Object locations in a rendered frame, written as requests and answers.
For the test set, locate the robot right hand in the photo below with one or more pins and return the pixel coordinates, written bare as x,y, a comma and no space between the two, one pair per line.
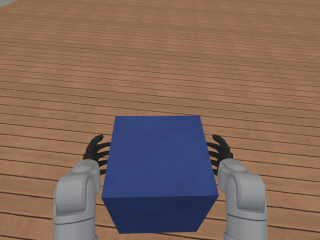
223,152

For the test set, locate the left robot forearm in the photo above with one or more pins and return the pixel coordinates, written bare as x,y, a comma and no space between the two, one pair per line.
74,202

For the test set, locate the robot left hand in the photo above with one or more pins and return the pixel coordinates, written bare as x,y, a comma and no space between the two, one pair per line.
93,148

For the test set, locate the carton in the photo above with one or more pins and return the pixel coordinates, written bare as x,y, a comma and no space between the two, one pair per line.
159,176

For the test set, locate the right robot forearm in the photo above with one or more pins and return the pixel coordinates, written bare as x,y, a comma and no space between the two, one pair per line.
245,201

